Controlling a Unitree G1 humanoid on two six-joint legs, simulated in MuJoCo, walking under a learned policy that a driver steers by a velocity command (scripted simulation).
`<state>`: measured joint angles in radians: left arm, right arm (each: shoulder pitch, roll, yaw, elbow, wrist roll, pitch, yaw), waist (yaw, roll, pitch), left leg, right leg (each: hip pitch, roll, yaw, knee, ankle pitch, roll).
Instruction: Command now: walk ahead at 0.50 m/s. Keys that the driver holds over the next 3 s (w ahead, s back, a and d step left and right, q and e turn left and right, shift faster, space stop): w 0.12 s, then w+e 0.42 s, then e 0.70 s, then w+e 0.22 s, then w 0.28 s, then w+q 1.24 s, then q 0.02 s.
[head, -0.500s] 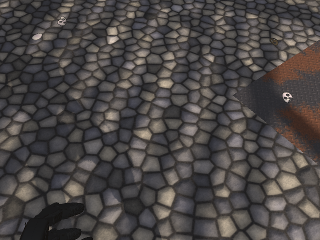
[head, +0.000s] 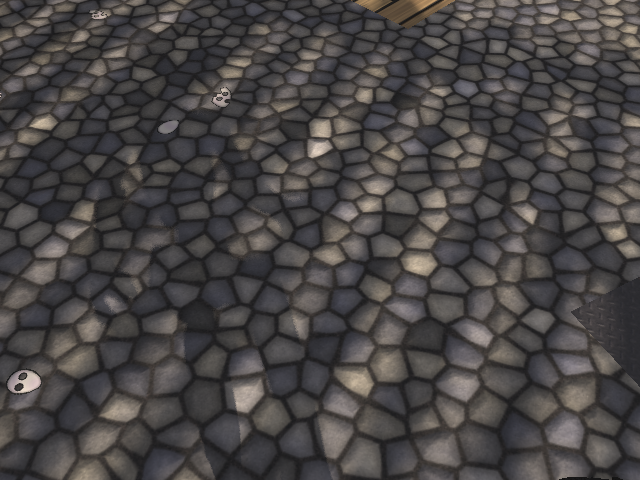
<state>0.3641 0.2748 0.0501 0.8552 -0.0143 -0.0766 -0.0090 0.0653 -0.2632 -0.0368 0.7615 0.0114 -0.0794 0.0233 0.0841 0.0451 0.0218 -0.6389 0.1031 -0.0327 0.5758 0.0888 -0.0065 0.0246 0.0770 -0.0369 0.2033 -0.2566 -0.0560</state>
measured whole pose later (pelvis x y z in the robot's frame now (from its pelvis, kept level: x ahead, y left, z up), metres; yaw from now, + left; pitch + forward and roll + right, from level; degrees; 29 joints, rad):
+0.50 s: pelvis +0.28 +0.04 +0.00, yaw -9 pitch +1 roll +2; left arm 0.17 0.28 0.06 0.77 -0.02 -0.04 -0.02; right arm 0.29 -0.26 -0.06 0.89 -0.01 -0.10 0.00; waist -0.06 -0.04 0.03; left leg 0.03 -0.05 0.20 0.20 -0.24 0.04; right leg -0.69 -0.11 0.05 0.75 0.05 -0.01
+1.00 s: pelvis +0.47 -0.04 +0.00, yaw -26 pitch +3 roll +1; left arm 0.20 0.31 0.08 0.66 -0.01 0.02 0.02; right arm 0.09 -0.31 -0.05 0.73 -0.01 -0.01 -0.04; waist 0.03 0.03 0.05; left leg -0.62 0.03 -0.12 0.89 -0.27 -0.11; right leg -0.35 0.12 0.12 0.46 -0.15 -0.08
